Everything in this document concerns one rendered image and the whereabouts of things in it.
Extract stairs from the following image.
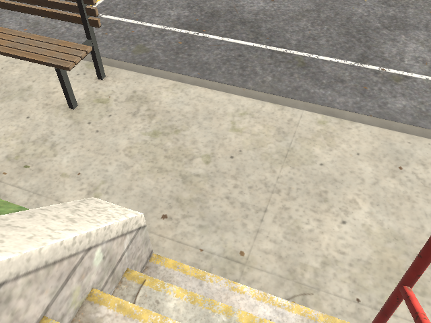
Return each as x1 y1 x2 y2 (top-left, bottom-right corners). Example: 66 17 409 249
39 253 350 323

